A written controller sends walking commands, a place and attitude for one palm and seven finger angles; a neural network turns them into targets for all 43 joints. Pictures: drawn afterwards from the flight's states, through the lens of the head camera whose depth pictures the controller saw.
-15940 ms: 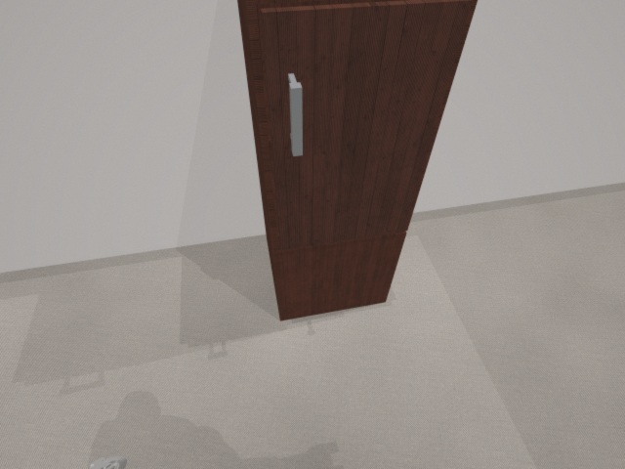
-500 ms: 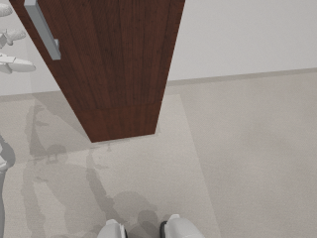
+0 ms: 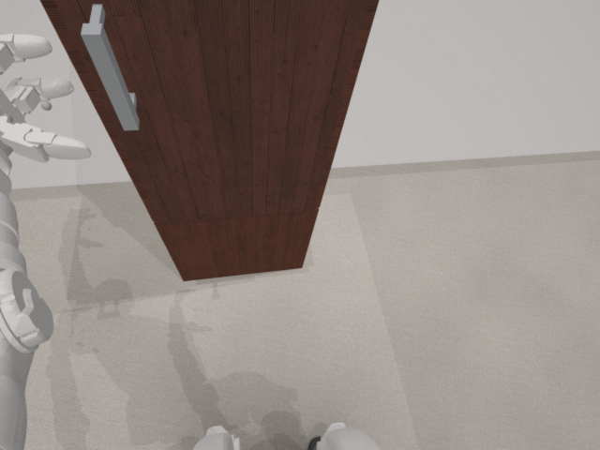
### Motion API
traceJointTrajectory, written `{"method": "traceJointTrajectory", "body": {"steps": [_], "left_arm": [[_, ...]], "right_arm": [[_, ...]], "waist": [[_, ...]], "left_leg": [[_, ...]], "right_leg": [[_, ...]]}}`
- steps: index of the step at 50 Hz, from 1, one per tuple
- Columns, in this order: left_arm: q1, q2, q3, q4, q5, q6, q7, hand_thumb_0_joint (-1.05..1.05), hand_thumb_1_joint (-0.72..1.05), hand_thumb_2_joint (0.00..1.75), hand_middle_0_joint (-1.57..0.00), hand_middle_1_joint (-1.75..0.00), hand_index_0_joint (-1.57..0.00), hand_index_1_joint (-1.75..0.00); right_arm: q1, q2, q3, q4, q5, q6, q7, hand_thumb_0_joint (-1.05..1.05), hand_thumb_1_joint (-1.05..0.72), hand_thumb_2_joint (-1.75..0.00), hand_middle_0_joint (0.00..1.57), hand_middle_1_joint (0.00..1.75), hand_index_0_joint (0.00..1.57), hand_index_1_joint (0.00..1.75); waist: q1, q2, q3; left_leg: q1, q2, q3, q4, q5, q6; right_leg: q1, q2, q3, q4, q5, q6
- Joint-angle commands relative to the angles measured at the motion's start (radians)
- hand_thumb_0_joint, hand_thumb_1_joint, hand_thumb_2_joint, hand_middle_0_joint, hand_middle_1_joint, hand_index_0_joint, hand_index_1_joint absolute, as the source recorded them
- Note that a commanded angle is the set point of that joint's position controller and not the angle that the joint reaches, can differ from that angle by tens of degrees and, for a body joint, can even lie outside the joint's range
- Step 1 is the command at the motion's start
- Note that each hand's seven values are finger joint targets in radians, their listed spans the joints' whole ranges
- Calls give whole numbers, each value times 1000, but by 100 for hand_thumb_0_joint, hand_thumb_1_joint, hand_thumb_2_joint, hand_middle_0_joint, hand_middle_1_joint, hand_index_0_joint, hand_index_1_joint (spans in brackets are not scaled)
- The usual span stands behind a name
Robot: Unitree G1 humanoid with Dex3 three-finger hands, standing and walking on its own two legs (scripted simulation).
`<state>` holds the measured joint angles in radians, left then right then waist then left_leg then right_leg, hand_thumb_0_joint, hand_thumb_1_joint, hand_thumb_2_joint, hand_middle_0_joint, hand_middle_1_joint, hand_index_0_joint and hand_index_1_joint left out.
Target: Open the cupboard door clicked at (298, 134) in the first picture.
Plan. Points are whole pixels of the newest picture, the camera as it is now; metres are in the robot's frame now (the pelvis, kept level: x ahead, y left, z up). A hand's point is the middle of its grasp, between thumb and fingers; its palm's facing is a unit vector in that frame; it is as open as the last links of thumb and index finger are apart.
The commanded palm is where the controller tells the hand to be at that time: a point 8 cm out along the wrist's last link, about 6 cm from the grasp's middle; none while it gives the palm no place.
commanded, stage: move the hooked fingers beside the handle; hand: left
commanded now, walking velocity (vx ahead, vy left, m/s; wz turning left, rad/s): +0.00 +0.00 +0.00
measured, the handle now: (115, 72) +0.57 +0.19 +0.13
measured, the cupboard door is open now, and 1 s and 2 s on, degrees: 0 0 0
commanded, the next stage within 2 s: slide the fingers in behind the handle in 0.50 s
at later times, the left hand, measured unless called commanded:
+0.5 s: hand (51, 108) +0.51 +0.26 +0.12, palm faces +0.06 -1.00 +0.01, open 14.0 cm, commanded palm +0.49 +0.30 +0.12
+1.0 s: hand (70, 108) +0.51 +0.24 +0.12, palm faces +0.05 -1.00 +0.01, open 14.0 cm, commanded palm +0.49 +0.27 +0.12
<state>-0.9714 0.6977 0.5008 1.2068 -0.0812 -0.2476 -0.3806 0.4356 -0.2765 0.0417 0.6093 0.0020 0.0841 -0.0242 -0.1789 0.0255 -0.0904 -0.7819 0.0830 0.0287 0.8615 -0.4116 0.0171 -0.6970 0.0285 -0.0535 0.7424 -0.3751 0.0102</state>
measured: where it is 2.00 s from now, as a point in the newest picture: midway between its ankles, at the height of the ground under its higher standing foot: outside the picture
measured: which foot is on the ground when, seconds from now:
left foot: down 0.00-1.00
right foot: down 0.00-1.00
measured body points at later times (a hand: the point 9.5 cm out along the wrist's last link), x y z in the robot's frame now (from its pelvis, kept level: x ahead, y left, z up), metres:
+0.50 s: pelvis -0.02 +0.00 -0.01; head +0.11 +0.02 +0.42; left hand +0.50 +0.31 +0.13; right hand -0.04 -0.28 -0.10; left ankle -0.01 +0.10 -0.70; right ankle -0.02 -0.13 -0.70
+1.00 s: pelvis -0.01 +0.00 +0.00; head +0.10 +0.03 +0.43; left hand +0.50 +0.29 +0.12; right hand -0.03 -0.27 -0.11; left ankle -0.01 +0.10 -0.70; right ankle -0.02 -0.13 -0.70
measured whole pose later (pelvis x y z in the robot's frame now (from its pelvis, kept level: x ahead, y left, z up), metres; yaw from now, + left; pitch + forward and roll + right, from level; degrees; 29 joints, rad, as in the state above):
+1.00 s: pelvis -0.01 +0.00 +0.00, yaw +0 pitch +19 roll -4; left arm -1.02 0.66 0.46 1.23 -0.07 -0.26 -0.32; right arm 0.44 -0.28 0.04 0.62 -0.01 0.06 -0.02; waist -0.19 0.03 -0.09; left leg -0.82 0.08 0.02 0.89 -0.41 0.02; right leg -0.73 0.02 -0.06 0.78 -0.37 0.01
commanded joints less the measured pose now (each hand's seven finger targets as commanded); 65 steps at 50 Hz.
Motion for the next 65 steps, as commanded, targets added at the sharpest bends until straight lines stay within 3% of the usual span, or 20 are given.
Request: {"method": "traceJointTrajectory", "body": {"steps": [1, 3, 5, 7, 11, 13, 15, 24, 26, 29, 32, 37, 38, 41, 43, 45, 49, 52, 56, 65], "left_arm": [[-428, 251, -22, -181, -24, -55, 0, 0, -50, 30, -30, -120, -30, -120], [-448, 299, 10, -195, -29, -67, 3, 0, -50, 30, -30, -120, -30, -120], [-475, 280, -9, -194, -25, -78, 2, 0, -50, 30, -30, -120, -30, -120], [-508, 256, -37, -148, -24, -79, 3, 0, -50, 30, -30, -120, -30, -120], [-580, 283, -38, -139, -17, -86, 3, 0, -50, 30, -30, -120, -30, -120], [-578, 292, -23, -158, -15, -96, 5, 0, -50, 30, -30, -120, -30, -120], [-570, 255, -52, -136, -13, -89, 4, 0, -50, 30, -30, -120, -30, -120], [-536, 429, 50, -118, 9, -84, 6, 0, -50, 30, -30, -120, -30, -120], [-537, 400, 24, -133, 11, -87, -2, 0, -50, 30, -30, -120, -30, -120], [-509, 404, 46, -145, -5, -91, -16, 0, -50, 30, -30, -120, -30, -120], [-515, 312, -18, -121, -21, -67, -30, 0, -50, 30, -30, -120, -30, -120], [-527, 310, -11, -135, -17, -58, -8, 0, -50, 30, -30, -120, -30, -120], [-537, 320, 2, -166, -18, -69, 2, 0, -50, 30, -30, -120, -30, -120], [-540, 236, -44, -181, -17, -79, 25, 0, -50, 30, -30, -120, -30, -120], [-520, 274, 4, -185, -21, -83, 42, 0, -50, 30, -30, -120, -30, -120], [-519, 216, -40, -191, -12, -81, 51, 0, -50, 30, -30, -120, -30, -120], [-497, 260, 5, -207, -4, -86, 78, 0, -50, 30, -30, -120, -30, -120], [-522, 180, -57, -220, -4, -90, 87, 0, -50, 30, -30, -120, -30, -120], [-555, 173, -65, -163, -2, -80, 99, 0, -50, 30, -30, -120, -30, -120], [-570, 182, -44, -181, 8, -102, 123, 0, -50, 30, -30, -120, -30, -120]], "right_arm": [[173, -193, -69, -41, -1, -7, -13, 0, -90, -90, 20, 30, 20, 30], [171, -200, -66, -46, -1, -8, -20, 0, -90, -90, 20, 30, 20, 30], [162, -195, -66, -43, 1, -12, -20, 0, -90, -90, 20, 30, 20, 30], [155, -196, -60, -35, 1, -17, -22, 0, -90, -90, 20, 30, 20, 30], [162, -204, -58, -21, 0, -30, -32, 0, -90, -90, 20, 30, 20, 30], [172, -202, -57, -23, -5, -35, -31, 0, -90, -90, 20, 30, 20, 30], [171, -196, -57, -17, -4, -37, -27, 0, -90, -90, 20, 30, 20, 30], [190, -211, -51, -40, -3, -27, -31, 0, -90, -90, 20, 30, 20, 30], [189, -206, -52, -41, -1, -27, -29, 0, -90, -90, 20, 30, 20, 30], [205, -211, -58, -33, -4, -24, -28, 0, -90, -90, 20, 30, 20, 30], [206, -208, -59, -26, -3, -25, -27, 0, -90, -90, 20, 30, 20, 30], [217, -207, -62, -15, -7, -28, -26, 0, -90, -90, 20, 30, 20, 30], [219, -206, -61, -15, -10, -30, -25, 0, -90, -90, 20, 30, 20, 30], [212, -197, -65, -10, -14, -34, -14, 0, -90, -90, 20, 30, 20, 30], [215, -202, -67, -14, -18, -35, -12, 0, -90, -90, 20, 30, 20, 30], [201, -191, -67, -20, -14, -36, -6, 0, -90, -90, 20, 30, 20, 30], [195, -194, -71, -30, -15, -34, -3, 0, -90, -90, 20, 30, 20, 30], [181, -186, -71, -32, -11, -36, 1, 0, -90, -90, 20, 30, 20, 30], [182, -189, -68, -21, -10, -39, -2, 0, -90, -90, 20, 30, 20, 30], [199, -183, -71, -14, -18, -49, 3, 0, -90, -90, 20, 30, 20, 30]], "waist": [[-11, 142, -395], [-5, 130, -408], [-14, 155, -424], [-36, 135, -363], [-51, 158, -400], [-35, 187, -455], [-44, 186, -453], [-19, 135, -448], [-18, 197, -448], [-12, 188, -473], [-36, 164, -414], [-35, 158, -402], [-24, 195, -424], [-34, 212, -426], [-19, 186, -453], [-22, 193, -454], [-3, 168, -468], [-22, 172, -439], [-39, 128, -394], [-31, 146, -498]], "left_leg": [[420, -38, -64, -53, 545, 15], [403, -42, -64, -55, 524, 19], [424, -41, -67, -46, 516, 15], [387, -42, -71, -50, 445, 16], [389, -42, -80, -42, 411, 16], [425, -42, -89, -38, 459, 13], [431, -39, -88, -30, 469, 11], [297, -46, -65, -40, 385, 25], [327, -45, -65, -42, 377, 19], [373, -38, -74, -43, 418, 17], [354, -39, -71, -52, 380, 21], [360, -37, -76, -54, 383, 21], [390, -37, -81, -53, 419, 17], [442, -32, -90, -48, 449, 8], [433, -35, -88, -45, 466, 11], [437, -36, -85, -45, 480, 9], [424, -37, -81, -41, 492, 9], [427, -38, -80, -42, 478, 8], [377, -41, -81, -46, 413, 12], [409, -44, -80, -24, 489, 12]], "right_leg": [[72, 40, -2, -39, 425, -16], [99, 37, 5, -33, 429, -20], [72, 36, 6, -30, 410, -18], [40, 35, 5, -39, 356, -16], [18, 29, 11, -33, 321, -16], [28, 31, 7, -20, 339, -22], [7, 33, 5, -22, 338, -18], [105, 34, 22, -25, 342, -12], [73, 35, 17, -28, 316, -16], [60, 41, 9, -30, 321, -18], [34, 42, 6, -44, 296, -15], [19, 41, 2, -46, 284, -17], [21, 41, 0, -38, 299, -23], [-22, 43, -9, -37, 288, -23], [14, 44, -6, -29, 314, -25], [13, 42, -8, -25, 329, -21], [44, 41, -4, -17, 352, -21], [25, 41, -4, -20, 344, -21], [18, 38, 0, -25, 314, -17], [58, 37, 8, -6, 386, -17]]}}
